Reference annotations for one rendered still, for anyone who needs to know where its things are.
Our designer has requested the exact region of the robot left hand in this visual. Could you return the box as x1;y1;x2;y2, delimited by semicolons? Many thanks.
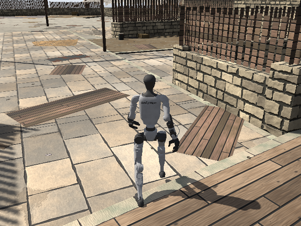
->
129;121;140;129

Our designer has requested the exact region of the robot right hand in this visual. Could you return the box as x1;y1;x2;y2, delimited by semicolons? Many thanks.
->
168;138;180;153

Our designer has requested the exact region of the robot right forearm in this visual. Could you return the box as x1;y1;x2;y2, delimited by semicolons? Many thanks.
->
166;114;177;139

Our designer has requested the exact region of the right robot upper arm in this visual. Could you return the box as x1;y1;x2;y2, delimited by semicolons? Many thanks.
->
159;95;171;122

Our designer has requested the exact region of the robot left shin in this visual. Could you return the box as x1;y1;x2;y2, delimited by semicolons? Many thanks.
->
135;164;143;200

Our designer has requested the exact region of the left robot upper arm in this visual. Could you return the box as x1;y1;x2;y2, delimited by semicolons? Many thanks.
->
128;95;140;120

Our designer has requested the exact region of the humanoid robot torso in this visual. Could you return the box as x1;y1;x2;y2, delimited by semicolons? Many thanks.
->
139;93;161;141

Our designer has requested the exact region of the robot left forearm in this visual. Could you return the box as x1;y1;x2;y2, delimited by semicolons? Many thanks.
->
127;112;134;124

